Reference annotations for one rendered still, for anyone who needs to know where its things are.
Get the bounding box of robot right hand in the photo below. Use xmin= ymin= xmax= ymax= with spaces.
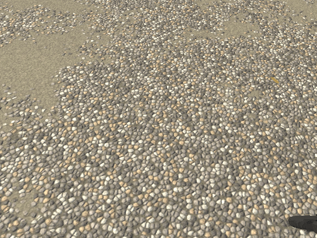
xmin=288 ymin=214 xmax=317 ymax=234

